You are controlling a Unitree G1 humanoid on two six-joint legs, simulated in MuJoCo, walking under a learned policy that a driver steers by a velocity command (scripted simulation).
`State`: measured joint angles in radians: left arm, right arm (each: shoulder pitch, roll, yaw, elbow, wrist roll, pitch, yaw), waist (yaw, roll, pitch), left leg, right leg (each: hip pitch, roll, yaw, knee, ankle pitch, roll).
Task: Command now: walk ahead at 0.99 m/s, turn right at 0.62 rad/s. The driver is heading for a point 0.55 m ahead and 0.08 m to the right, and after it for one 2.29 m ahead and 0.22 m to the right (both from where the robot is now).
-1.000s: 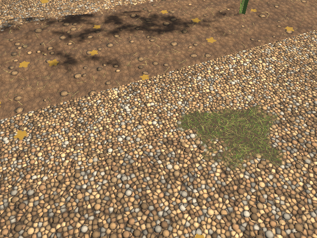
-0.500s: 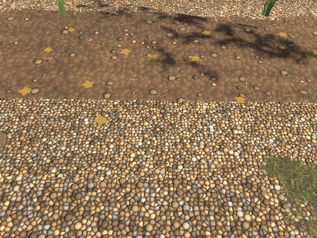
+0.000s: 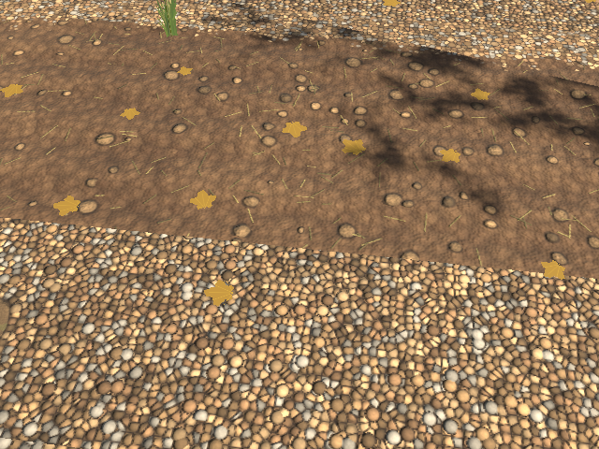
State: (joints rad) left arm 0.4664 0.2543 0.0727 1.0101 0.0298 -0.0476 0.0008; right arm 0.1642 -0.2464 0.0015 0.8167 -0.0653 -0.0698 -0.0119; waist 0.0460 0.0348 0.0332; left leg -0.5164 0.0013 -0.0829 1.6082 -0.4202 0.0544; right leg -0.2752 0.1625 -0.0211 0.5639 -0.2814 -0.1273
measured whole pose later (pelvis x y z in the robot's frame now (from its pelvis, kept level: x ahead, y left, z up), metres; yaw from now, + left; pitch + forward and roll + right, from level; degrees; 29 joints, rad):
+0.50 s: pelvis +0.43 -0.01 -0.02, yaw -23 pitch +0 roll +2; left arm 0.01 0.40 0.11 0.73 0.06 -0.01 -0.05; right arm 0.54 -0.33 -0.08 0.98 -0.02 -0.16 -0.01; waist -0.09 -0.04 0.07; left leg -0.01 0.01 0.16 0.58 -0.56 -0.01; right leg -0.75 -0.03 -0.01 0.92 0.18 -0.10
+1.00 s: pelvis +0.76 -0.09 -0.21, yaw -7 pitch +0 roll -2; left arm 0.24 0.28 0.06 0.88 0.00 -0.02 0.01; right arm 0.15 -0.28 -0.07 0.76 -0.02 -0.01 0.03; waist 0.00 0.00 0.10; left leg -0.56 -0.04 0.04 0.75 -0.17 0.12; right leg -0.30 -0.03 -0.18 1.06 -0.59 -0.01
